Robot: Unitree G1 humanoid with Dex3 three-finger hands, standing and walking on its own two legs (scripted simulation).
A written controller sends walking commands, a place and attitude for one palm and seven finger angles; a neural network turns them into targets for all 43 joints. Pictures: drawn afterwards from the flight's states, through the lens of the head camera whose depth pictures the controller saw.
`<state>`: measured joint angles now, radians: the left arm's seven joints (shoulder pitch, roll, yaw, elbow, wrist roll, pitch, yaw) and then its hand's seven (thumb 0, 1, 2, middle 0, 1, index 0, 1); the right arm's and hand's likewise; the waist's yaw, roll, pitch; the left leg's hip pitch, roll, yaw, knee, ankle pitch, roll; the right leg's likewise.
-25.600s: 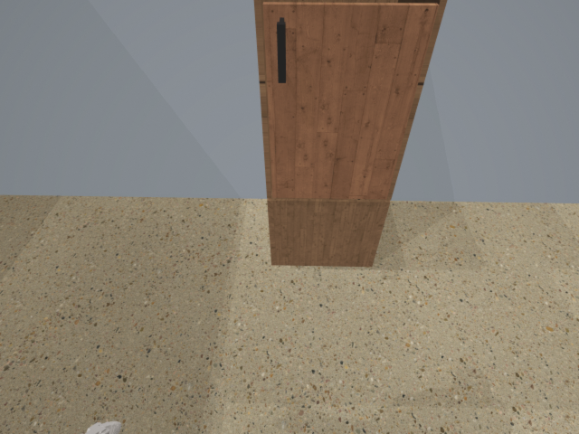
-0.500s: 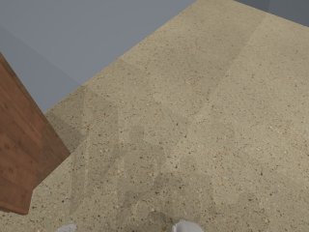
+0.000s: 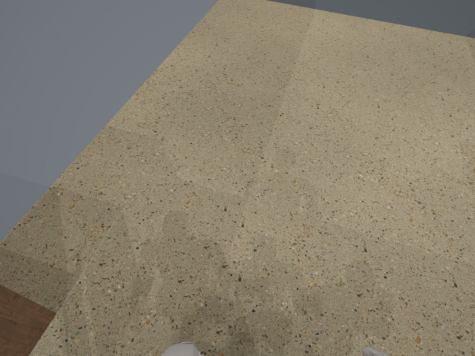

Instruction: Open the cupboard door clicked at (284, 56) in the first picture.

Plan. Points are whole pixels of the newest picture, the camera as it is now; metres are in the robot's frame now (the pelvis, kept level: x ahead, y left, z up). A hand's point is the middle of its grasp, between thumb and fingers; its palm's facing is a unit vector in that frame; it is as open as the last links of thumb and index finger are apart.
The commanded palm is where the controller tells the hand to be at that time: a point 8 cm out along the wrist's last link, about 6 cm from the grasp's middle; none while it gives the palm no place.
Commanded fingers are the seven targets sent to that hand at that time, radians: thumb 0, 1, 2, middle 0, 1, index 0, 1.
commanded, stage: walk to a spot facing it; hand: left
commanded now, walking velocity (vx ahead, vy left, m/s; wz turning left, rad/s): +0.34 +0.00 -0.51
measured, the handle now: out of the picture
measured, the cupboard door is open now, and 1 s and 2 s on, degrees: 43 43 43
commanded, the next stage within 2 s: turn to face it in 1.10 s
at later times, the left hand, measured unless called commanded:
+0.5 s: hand (221, 219) +0.43 +0.07 -0.15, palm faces -0.34 -0.91 -0.23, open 7.4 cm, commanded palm none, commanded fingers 0.00 0.90 0.90 -0.20 -0.30 -0.20 -0.30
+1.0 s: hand (231, 230) +0.42 +0.04 -0.19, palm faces -0.23 -0.96 -0.15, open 7.3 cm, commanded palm none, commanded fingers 0.00 0.90 0.90 -0.20 -0.30 -0.20 -0.30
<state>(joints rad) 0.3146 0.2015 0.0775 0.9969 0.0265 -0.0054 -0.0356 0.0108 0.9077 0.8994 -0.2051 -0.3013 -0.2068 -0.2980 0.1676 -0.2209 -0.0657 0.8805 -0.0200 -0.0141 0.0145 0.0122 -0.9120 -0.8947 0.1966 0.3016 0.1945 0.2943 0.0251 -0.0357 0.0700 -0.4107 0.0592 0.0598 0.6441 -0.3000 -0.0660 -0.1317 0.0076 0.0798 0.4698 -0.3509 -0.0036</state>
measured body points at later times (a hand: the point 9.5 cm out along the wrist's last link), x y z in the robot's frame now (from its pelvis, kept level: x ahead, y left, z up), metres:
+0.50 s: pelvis +0.20 -0.06 -0.02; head +0.25 -0.09 +0.42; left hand +0.45 +0.12 -0.14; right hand +0.02 -0.23 -0.16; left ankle +0.08 +0.13 -0.71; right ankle +0.25 -0.15 -0.74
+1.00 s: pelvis +0.46 -0.14 -0.02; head +0.49 -0.13 +0.43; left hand +0.43 +0.10 -0.17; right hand +0.53 -0.40 -0.15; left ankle +0.59 -0.08 -0.74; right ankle +0.26 -0.15 -0.73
